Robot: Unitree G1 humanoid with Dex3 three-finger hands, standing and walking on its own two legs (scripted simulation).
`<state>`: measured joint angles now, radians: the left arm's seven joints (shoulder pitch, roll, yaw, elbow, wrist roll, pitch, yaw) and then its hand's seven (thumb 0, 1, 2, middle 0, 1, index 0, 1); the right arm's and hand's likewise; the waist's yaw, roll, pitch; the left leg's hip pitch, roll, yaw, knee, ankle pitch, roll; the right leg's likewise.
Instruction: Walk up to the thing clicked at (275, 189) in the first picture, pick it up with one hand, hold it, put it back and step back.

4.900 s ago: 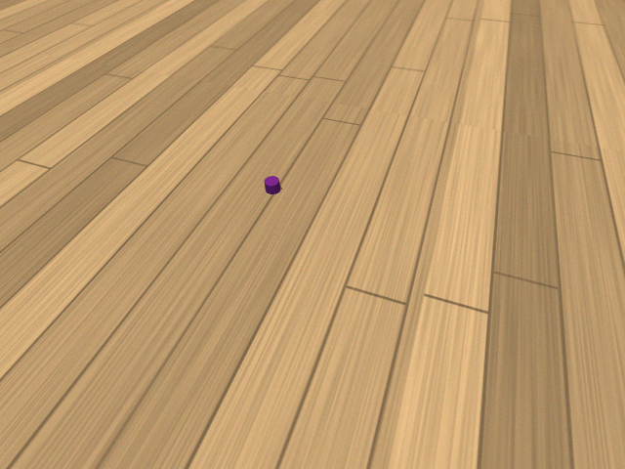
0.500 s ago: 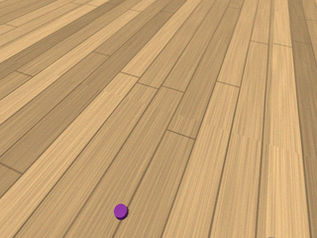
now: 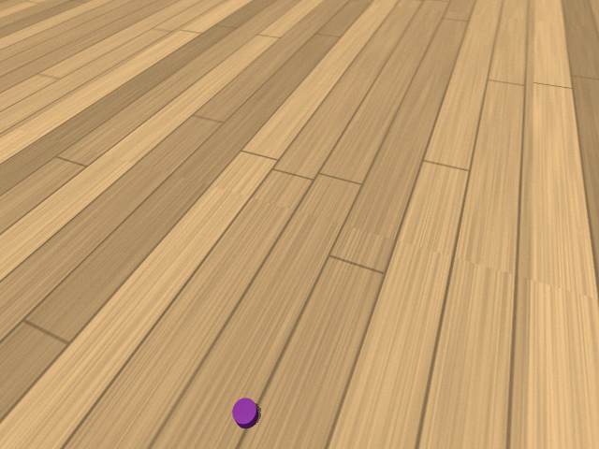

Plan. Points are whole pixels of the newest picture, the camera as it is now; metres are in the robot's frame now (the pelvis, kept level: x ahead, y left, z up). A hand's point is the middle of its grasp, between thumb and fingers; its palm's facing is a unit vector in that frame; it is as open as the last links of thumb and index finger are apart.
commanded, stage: walk up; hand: left
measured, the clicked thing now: (245, 413) +0.37 +0.23 -0.75
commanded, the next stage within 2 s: stand in 0.40 s
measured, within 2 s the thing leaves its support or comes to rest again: neither
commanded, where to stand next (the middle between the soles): +0.05 -0.01 m, yaw -2 degrees
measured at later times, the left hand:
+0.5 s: hand out of the picture +0.10 +0.24 -0.16, palm faces -0.02 -0.94 -0.33, open 7.3 cm
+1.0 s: hand out of the picture +0.11 +0.24 -0.16, palm faces -0.02 -0.94 -0.34, open 7.3 cm
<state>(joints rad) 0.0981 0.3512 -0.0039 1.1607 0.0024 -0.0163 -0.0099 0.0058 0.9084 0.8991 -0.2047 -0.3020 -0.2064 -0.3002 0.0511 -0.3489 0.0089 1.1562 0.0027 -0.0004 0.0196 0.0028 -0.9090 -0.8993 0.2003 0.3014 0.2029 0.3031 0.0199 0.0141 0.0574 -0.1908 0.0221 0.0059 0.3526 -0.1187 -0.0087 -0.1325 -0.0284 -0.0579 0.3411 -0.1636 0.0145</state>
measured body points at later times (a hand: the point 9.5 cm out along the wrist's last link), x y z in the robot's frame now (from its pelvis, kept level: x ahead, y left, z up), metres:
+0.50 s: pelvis +0.01 -0.01 +0.00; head +0.02 -0.01 +0.45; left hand +0.10 +0.29 -0.13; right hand +0.09 -0.30 -0.13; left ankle +0.05 +0.12 -0.75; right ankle +0.02 -0.13 -0.75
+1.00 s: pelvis +0.03 -0.01 +0.00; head +0.05 -0.01 +0.45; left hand +0.11 +0.29 -0.13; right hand +0.12 -0.31 -0.13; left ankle +0.05 +0.12 -0.75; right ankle +0.02 -0.13 -0.75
